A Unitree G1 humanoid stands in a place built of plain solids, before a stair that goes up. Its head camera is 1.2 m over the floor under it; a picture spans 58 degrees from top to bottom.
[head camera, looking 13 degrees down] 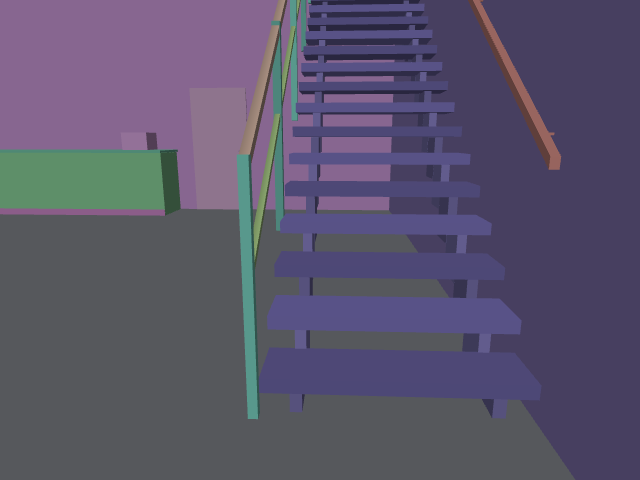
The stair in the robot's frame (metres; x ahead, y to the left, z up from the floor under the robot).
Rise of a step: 0.19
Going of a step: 0.26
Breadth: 1.21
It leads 3 degrees to the right of straight ahead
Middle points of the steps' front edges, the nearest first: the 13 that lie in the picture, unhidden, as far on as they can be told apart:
1.68 -0.33 0.19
1.93 -0.35 0.37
2.19 -0.36 0.56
2.44 -0.37 0.74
2.70 -0.38 0.93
2.95 -0.39 1.11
3.21 -0.41 1.30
3.46 -0.42 1.48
3.72 -0.43 1.67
3.97 -0.44 1.85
4.23 -0.45 2.04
4.48 -0.46 2.22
4.74 -0.48 2.41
